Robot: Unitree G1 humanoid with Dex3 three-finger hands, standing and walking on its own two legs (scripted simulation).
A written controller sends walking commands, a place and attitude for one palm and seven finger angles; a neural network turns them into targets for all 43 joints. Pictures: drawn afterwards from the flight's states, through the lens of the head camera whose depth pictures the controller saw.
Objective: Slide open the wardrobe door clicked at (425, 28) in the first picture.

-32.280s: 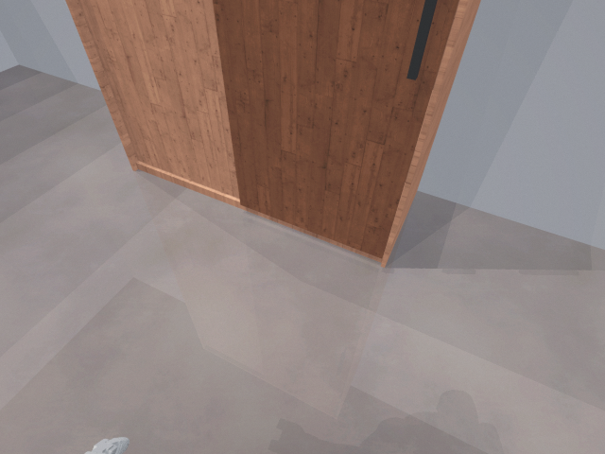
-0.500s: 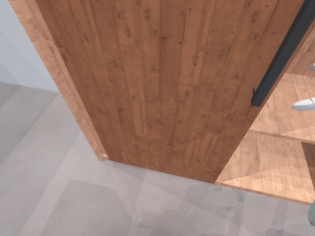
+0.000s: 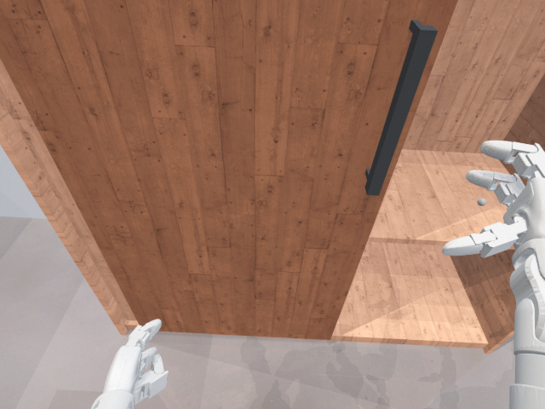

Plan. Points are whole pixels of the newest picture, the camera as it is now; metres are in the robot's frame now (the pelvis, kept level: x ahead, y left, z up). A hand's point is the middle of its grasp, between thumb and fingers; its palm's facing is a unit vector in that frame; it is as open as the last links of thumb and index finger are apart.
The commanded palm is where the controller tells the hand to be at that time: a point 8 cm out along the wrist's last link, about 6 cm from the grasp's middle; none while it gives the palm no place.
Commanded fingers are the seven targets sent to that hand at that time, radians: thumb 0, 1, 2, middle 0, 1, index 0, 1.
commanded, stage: draw the hand back to the body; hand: right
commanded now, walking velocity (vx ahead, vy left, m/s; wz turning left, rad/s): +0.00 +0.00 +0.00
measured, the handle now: (391, 118) +0.51 -0.21 +0.21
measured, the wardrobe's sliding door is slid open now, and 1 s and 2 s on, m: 0.60 0.60 0.60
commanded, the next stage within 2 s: step back with the hand held close in 1.66 s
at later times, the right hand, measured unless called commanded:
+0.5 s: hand (477, 248) +0.26 -0.24 +0.18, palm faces +0.18 +0.98 -0.01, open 14.7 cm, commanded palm +0.23 -0.29 +0.19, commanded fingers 0.00 0.48 -0.23 0.25 1.11 0.25 1.11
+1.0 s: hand (505, 271) +0.23 -0.27 +0.17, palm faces +0.48 +0.83 -0.28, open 11.6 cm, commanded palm +0.18 -0.29 +0.18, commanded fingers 0.00 -0.43 -0.67 0.22 0.58 0.22 0.58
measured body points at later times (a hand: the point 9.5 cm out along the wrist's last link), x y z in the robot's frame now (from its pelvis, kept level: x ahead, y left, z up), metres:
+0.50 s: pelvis -0.02 +0.02 +0.00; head -0.06 +0.05 +0.45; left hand +0.16 +0.27 -0.07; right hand +0.24 -0.30 +0.18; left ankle +0.00 +0.11 -0.74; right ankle +0.00 -0.09 -0.74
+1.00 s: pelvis +0.00 +0.00 +0.01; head -0.03 +0.02 +0.46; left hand +0.17 +0.23 -0.08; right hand +0.20 -0.31 +0.19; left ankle +0.00 +0.11 -0.74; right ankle +0.00 -0.09 -0.74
